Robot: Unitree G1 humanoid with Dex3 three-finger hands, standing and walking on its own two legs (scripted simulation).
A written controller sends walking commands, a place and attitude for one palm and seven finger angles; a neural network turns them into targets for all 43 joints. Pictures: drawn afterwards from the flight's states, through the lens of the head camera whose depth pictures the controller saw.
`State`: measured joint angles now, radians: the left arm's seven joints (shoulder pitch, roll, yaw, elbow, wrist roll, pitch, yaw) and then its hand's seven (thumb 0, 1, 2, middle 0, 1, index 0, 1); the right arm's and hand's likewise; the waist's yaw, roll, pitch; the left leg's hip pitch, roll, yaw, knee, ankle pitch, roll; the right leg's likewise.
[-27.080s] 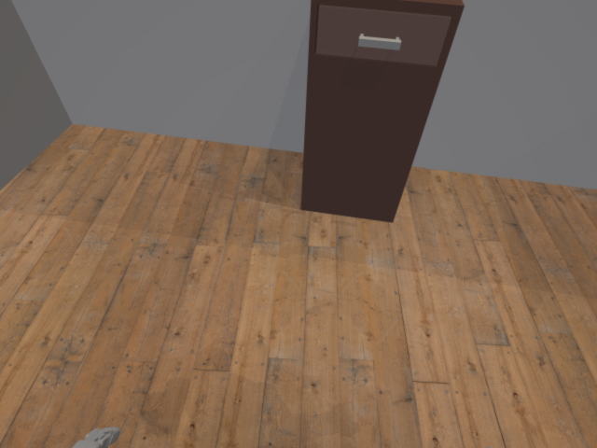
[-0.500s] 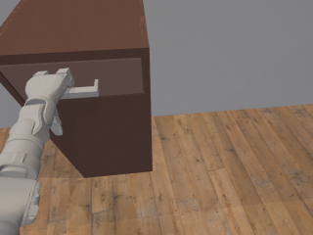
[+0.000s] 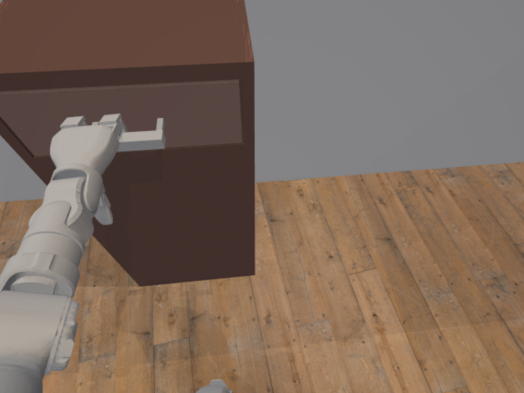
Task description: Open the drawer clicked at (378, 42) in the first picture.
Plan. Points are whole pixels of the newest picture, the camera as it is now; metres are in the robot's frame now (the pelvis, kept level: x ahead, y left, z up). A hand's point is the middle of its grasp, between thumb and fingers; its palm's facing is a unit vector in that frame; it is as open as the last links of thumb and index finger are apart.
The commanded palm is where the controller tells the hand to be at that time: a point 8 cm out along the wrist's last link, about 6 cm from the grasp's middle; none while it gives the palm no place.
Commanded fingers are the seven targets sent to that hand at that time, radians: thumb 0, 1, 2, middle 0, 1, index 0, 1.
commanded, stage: lower the fingers behind the handle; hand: left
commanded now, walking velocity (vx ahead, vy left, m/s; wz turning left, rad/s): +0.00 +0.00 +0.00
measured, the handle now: (127, 133) +0.52 +0.24 +0.07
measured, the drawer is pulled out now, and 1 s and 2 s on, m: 0.00 0.00 0.07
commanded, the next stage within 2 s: close the thumb around the handle in 0.38 s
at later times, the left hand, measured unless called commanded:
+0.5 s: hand (102, 172) +0.45 +0.27 +0.05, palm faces -0.03 -0.04 -1.00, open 14.0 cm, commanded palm +0.43 +0.26 +0.11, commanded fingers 0.00 -0.39 0.35 -0.31 -1.21 -0.31 -1.21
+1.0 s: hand (102, 170) +0.45 +0.27 +0.06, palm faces -0.04 -0.03 -1.00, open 7.3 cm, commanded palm +0.43 +0.25 +0.11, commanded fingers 0.00 0.90 0.90 -0.40 -1.35 -0.40 -1.35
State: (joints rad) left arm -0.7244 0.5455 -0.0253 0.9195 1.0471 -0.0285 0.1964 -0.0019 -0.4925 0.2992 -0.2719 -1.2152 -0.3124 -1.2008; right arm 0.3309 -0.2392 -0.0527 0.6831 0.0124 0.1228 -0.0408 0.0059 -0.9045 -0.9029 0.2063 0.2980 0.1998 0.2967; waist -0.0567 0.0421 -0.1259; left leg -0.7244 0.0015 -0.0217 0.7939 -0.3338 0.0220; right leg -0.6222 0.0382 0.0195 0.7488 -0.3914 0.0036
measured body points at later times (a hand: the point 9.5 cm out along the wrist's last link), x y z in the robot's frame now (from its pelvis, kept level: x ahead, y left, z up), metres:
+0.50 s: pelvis +0.00 +0.00 +0.00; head +0.07 +0.00 +0.45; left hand +0.44 +0.27 +0.11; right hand +0.05 -0.27 -0.13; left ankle +0.02 +0.10 -0.71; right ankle -0.02 -0.13 -0.71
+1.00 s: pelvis +0.01 +0.00 +0.00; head +0.08 +0.00 +0.45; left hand +0.45 +0.27 +0.11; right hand +0.06 -0.28 -0.13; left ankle +0.02 +0.10 -0.71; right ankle -0.02 -0.13 -0.71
